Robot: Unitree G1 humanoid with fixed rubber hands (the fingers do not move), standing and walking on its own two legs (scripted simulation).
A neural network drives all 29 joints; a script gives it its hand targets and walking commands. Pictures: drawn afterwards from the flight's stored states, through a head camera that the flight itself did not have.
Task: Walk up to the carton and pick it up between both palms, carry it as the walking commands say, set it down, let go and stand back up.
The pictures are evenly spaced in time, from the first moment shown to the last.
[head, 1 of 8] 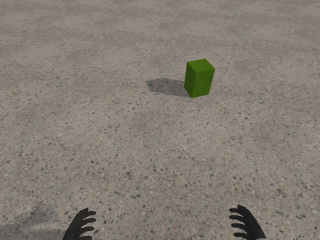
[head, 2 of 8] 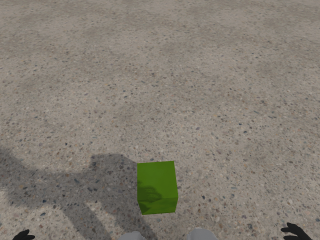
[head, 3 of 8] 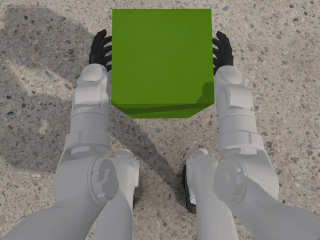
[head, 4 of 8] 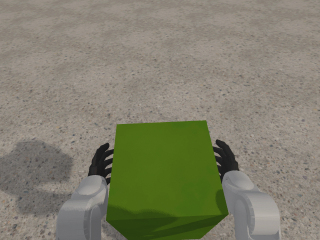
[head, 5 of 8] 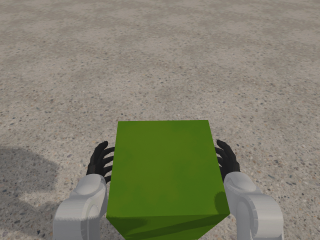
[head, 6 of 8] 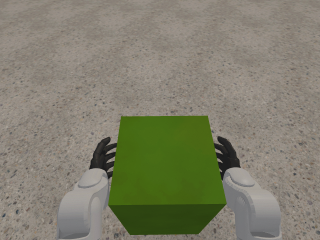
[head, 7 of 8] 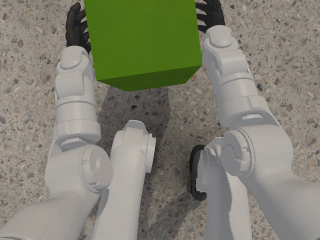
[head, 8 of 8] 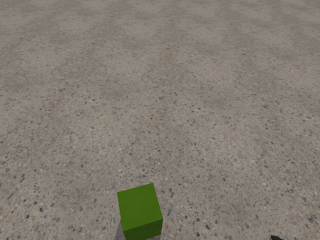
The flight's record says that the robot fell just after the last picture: no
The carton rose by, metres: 0.68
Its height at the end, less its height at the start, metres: +0.00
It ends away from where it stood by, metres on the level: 5.75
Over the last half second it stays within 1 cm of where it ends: yes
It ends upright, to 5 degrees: yes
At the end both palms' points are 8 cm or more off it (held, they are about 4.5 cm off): yes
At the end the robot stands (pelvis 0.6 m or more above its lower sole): yes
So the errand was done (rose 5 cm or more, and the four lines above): yes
